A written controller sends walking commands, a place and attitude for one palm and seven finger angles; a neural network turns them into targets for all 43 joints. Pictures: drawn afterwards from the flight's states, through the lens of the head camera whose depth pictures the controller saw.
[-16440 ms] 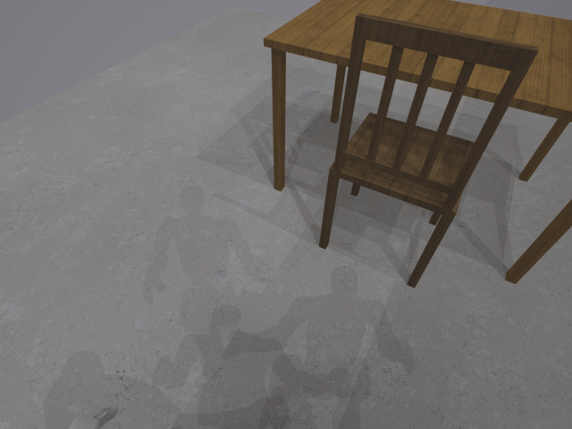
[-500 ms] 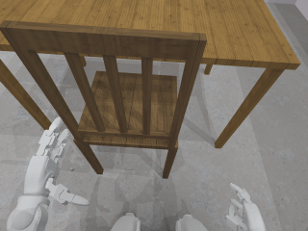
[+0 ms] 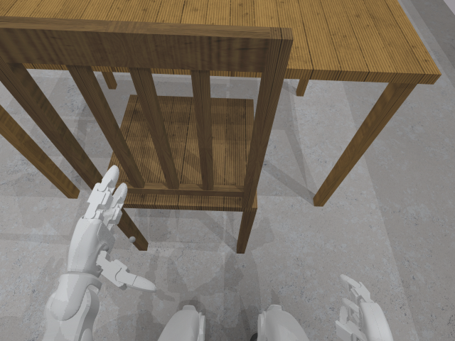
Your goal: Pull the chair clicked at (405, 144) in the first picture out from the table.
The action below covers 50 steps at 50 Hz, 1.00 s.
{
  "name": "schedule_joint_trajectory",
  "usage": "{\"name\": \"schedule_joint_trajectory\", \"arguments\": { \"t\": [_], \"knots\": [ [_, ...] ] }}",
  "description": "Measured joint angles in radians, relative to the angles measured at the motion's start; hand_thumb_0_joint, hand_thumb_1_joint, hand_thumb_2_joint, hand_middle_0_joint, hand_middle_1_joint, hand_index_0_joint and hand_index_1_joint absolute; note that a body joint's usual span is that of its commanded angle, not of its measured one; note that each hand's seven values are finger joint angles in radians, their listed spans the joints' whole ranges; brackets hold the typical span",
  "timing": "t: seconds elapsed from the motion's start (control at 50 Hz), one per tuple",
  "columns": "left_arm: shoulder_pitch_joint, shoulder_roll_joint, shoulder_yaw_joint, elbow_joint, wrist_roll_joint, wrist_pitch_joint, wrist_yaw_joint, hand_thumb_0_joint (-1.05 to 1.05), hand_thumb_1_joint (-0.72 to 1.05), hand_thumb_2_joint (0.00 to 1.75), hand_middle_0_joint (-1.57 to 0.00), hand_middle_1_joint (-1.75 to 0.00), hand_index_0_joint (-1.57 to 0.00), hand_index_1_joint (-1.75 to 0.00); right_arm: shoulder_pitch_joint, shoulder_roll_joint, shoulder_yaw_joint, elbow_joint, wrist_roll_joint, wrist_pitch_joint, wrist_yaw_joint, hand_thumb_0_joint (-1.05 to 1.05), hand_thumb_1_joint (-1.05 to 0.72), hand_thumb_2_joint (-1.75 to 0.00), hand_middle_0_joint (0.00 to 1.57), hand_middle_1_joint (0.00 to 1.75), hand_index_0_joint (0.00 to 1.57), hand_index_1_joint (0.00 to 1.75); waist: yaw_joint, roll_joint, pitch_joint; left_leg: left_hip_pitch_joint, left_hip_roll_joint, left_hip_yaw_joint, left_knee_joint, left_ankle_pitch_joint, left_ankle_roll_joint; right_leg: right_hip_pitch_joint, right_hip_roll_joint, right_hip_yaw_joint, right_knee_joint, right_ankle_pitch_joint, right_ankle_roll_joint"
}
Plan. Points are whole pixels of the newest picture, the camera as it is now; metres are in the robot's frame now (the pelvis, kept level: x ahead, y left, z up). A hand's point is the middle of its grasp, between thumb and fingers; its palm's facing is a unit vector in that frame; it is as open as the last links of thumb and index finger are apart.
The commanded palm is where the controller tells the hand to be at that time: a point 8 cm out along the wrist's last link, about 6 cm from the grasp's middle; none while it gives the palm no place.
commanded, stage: aim the fingers beside a spindle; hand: left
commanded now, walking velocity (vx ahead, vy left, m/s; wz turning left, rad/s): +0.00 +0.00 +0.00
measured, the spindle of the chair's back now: (161, 142) +0.46 +0.15 +0.04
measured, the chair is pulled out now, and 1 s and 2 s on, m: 0.00 0.00 0.00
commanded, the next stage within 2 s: none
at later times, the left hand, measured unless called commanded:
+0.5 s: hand (145, 224) +0.31 +0.15 +0.01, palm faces -0.02 -1.00 -0.03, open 16.9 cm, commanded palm +0.28 +0.20 +0.01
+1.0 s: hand (163, 220) +0.32 +0.13 -0.01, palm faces -0.05 -1.00 -0.02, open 16.9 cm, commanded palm +0.30 +0.19 +0.00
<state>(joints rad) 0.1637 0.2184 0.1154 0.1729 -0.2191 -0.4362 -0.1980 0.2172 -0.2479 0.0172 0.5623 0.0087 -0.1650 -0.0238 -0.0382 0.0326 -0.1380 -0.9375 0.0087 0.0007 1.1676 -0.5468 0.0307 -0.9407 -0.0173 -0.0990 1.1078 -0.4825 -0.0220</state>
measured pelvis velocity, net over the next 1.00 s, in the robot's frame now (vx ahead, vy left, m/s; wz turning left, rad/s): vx -0.01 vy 0.00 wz -0.01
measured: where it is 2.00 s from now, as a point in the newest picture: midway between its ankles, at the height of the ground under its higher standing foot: outside the picture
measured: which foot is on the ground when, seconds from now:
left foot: down 0.00-1.00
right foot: down 0.00-1.00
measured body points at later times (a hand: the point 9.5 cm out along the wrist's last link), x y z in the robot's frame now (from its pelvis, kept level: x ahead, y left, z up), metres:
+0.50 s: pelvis +0.00 -0.01 -0.01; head +0.10 +0.00 +0.42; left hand +0.30 +0.21 +0.01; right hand +0.16 -0.25 -0.11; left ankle +0.01 +0.10 -0.65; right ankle +0.03 -0.11 -0.65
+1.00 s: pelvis -0.01 +0.00 -0.03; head +0.11 +0.01 +0.41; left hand +0.32 +0.18 -0.01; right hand +0.14 -0.24 -0.13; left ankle +0.01 +0.10 -0.65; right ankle +0.03 -0.11 -0.65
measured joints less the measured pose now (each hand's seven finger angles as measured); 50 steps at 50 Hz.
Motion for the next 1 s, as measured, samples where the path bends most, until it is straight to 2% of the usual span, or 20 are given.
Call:
{"name": "schedule_joint_trajectory", "arguments": {
  "t": [0.1,0.26,0.42,0.58,0.74,0.82,0.92,1.0],
  "knots": [
    [-0.042,-0.004,0.012,0.023,0.01,-0.035,0.031,-0.01,-0.5,0.3,-0.07,-0.08,-0.06,-0.08,-0.007,0.002,0.0,0.007,-0.004,0.008,0.007,0.02,-0.91,-0.9,0.2,0.3,0.2,0.3,0.0,-0.003,-0.01,-0.015,0.0,-0.001,0.011,-0.004,-0.004,-0.018,-0.001,-0.001,0.016,-0.007,-0.004],
    [-0.085,-0.01,0.002,0.087,0.01,0.002,0.016,-0.01,-0.5,0.3,-0.06,-0.08,-0.06,-0.08,-0.018,-0.002,-0.003,-0.004,0.001,0.029,0.01,0.02,-0.91,-0.9,0.2,0.3,0.2,0.3,-0.002,0.0,-0.006,-0.039,0.002,-0.001,0.029,-0.01,-0.008,-0.044,0.001,0.0,0.039,-0.015,-0.009],
    [-0.127,-0.011,0.017,0.106,0.018,-0.048,0.042,-0.01,-0.5,0.3,-0.07,-0.08,-0.06,-0.08,-0.02,0.0,-0.006,0.007,-0.005,0.032,0.011,0.01,-0.91,-0.9,0.2,0.3,0.2,0.3,-0.003,-0.008,-0.009,-0.063,0.004,-0.004,0.049,-0.015,-0.011,-0.068,0.001,-0.003,0.059,-0.021,-0.012],
    [-0.166,-0.023,-0.024,0.152,0.026,-0.021,0.035,-0.01,-0.5,0.3,-0.06,-0.08,-0.06,-0.08,-0.021,-0.006,-0.008,0.004,-0.002,0.047,0.015,0.01,-0.91,-0.9,0.2,0.3,0.2,0.3,-0.007,0.001,-0.012,-0.095,0.0,-0.003,0.073,-0.02,-0.006,-0.099,-0.003,-0.002,0.081,-0.025,-0.009],
    [-0.224,-0.04,-0.027,0.159,0.055,-0.049,0.096,-0.01,-0.5,0.3,-0.07,-0.08,-0.06,-0.08,-0.025,0.005,-0.007,0.008,-0.013,0.059,0.02,0.01,-0.91,-0.9,0.2,0.3,0.2,0.3,-0.013,-0.007,-0.013,-0.13,0.0,0.007,0.098,-0.025,-0.002,-0.138,-0.004,0.008,0.108,-0.028,-0.005],
    [-0.26,-0.036,-0.028,0.196,0.063,-0.043,0.109,-0.01,-0.5,0.3,-0.06,-0.08,-0.06,-0.08,-0.021,0.005,-0.005,0.008,-0.012,0.073,0.028,0.01,-0.91,-0.9,0.2,0.3,0.2,0.3,-0.013,-0.003,-0.018,-0.148,-0.002,0.006,0.11,-0.028,0.0,-0.154,-0.007,0.007,0.12,-0.03,-0.004],
    [-0.255,-0.047,-0.053,0.203,0.063,-0.02,0.105,-0.01,-0.5,0.3,-0.06,-0.08,-0.06,-0.08,-0.017,0.005,-0.005,0.0,-0.008,0.089,0.031,0.01,-0.91,-0.9,0.2,0.3,0.2,0.3,-0.014,0.002,-0.017,-0.155,-0.002,0.011,0.116,-0.03,0.004,-0.163,-0.007,0.011,0.124,-0.03,0.0],
    [-0.235,-0.053,-0.055,0.173,0.072,-0.026,0.122,-0.01,-0.5,0.3,-0.06,-0.08,-0.06,-0.08,-0.015,0.008,-0.006,-0.005,-0.011,0.095,0.028,0.01,-0.91,-0.9,0.2,0.3,0.2,0.3,-0.014,0.0,-0.013,-0.15,-0.002,0.016,0.112,-0.03,0.006,-0.161,-0.007,0.016,0.122,-0.029,0.002]
  ]
}}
